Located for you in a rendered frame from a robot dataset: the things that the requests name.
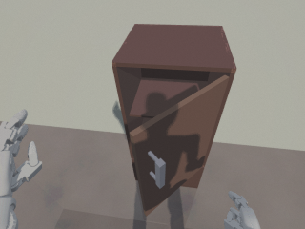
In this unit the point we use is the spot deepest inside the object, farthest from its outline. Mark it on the right robot hand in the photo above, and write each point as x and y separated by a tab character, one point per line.
245	218

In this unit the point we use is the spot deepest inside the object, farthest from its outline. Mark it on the handle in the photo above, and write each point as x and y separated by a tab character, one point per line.
160	170

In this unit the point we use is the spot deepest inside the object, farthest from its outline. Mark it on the left robot forearm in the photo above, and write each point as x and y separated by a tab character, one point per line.
8	219

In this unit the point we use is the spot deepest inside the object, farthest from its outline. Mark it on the cupboard door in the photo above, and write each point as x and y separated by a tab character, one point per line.
180	136

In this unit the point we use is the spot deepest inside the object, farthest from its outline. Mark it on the left robot hand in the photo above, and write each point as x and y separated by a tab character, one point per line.
11	135

